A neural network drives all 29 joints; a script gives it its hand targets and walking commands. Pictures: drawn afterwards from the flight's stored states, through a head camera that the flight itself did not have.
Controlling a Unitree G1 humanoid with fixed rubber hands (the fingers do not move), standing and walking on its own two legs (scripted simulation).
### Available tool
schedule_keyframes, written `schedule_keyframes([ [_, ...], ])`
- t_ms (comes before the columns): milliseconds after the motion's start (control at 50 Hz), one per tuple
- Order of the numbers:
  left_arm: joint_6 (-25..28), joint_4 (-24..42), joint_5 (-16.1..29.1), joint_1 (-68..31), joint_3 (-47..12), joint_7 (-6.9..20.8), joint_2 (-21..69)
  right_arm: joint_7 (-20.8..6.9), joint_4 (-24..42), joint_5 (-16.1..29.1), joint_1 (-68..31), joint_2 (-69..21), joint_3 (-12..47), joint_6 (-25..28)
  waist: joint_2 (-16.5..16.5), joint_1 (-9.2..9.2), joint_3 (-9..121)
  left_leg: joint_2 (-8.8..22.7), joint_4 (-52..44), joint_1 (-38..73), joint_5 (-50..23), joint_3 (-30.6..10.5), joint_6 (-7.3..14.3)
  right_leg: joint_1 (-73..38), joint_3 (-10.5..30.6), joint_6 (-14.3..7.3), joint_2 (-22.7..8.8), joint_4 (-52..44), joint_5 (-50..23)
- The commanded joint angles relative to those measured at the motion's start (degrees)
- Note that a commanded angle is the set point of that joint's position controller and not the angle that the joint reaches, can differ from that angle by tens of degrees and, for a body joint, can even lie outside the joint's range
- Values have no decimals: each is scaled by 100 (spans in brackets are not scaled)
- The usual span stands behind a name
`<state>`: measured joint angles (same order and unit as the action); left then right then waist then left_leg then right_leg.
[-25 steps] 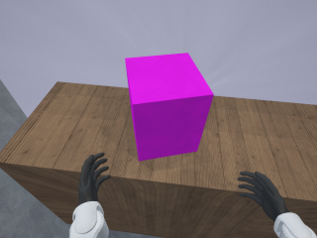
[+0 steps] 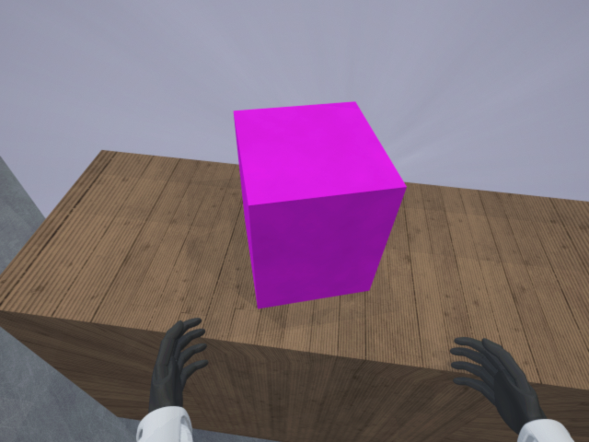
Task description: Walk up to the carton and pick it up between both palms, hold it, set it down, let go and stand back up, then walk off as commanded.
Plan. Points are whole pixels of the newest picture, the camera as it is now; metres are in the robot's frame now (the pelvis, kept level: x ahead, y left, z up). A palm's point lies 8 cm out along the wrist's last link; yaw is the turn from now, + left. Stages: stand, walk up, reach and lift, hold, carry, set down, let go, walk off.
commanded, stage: set down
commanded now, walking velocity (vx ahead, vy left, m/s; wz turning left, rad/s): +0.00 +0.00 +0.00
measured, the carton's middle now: (305, 206) +0.48 +0.05 +0.05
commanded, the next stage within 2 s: let go in 1.52 s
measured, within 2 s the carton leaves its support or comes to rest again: neither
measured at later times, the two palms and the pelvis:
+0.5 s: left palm (166, 416) +0.16 +0.19 -0.01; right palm (520, 415) +0.22 -0.25 -0.01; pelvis +0.00 +0.00 +0.00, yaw +0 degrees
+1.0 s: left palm (161, 422) +0.16 +0.20 -0.04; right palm (514, 416) +0.22 -0.24 -0.01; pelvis +0.00 +0.00 +0.00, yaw +0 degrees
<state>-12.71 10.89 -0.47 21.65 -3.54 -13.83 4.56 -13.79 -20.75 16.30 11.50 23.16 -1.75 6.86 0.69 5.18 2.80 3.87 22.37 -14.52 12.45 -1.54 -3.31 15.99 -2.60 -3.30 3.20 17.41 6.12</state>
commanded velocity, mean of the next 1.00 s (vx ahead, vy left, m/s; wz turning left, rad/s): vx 0.00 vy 0.00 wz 0.00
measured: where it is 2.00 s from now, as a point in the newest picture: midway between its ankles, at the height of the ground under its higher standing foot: outside the picture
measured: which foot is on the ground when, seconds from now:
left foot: down 0.00-1.00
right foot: down 0.00-1.00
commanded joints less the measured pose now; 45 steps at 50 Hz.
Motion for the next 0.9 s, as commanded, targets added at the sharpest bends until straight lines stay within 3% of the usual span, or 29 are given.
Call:
schedule_keyframes([
  [0,393,683,-388,-95,65,139,-640,172,585,120,191,999,-333,431,1011,-702,599,-441,-338,-147,-858,112,305,-2123,881,209,-526,-89,-383],
  [180,507,430,-334,-397,181,203,-810,262,485,4,104,706,-190,430,1053,-643,530,-428,-370,-216,-629,119,338,-2105,910,257,-583,-104,-106],
  [260,458,-79,-352,-544,299,301,-961,344,245,-130,119,445,-125,337,1133,-672,286,-448,-370,-330,-332,133,383,-2035,1022,275,-656,-194,292],
  [280,513,201,-311,-596,257,249,-960,323,421,-80,37,483,-116,376,1046,-634,438,-421,-388,-294,-405,125,358,-2071,984,280,-632,-132,256],
  [340,567,224,-272,-637,311,238,-1004,343,492,-97,27,378,-98,388,1039,-581,475,-406,-368,-326,-428,105,365,-2097,1003,289,-649,-136,276],
  [360,502,-113,-338,-647,371,307,-1022,387,301,-154,123,249,-33,328,1077,-645,261,-434,-361,-372,-295,106,393,-2066,1071,307,-712,-184,312],
  [420,476,-274,-337,-869,429,356,-1130,433,167,-277,-20,135,-6,270,951,-638,205,-443,-408,-363,-174,124,378,-2035,1118,313,-746,-245,653],
  [440,524,20,-319,-882,426,288,-1128,408,431,-218,-69,200,-69,312,901,-557,410,-412,-382,-335,-270,80,363,-2015,1068,297,-711,-187,704],
  [500,480,-352,-325,-800,505,386,-1221,505,205,-345,61,-18,34,257,990,-587,181,-437,-377,-387,-260,103,389,-2081,1079,324,-756,-183,457],
  [540,493,-377,-361,-872,519,386,-1224,511,195,-338,40,-44,64,253,768,-557,196,-414,-395,-355,-268,108,372,-2055,1071,302,-741,-165,505],
  [820,528,-956,-349,-1061,691,615,-1564,736,-256,-584,107,-406,194,210,474,-561,40,-434,-392,-340,-252,199,348,-2196,1062,266,-761,-140,401],
  [840,562,-833,-378,-1081,730,599,-1567,729,-180,-577,46,-400,217,231,433,-493,54,-434,-408,-366,-288,201,338,-2249,1052,261,-737,-127,387],
  [880,552,-1117,-354,-1101,702,640,-1587,766,-329,-613,77,-445,226,198,412,-539,-64,-422,-403,-322,-238,195,342,-2121,1020,257,-734,-133,477],
])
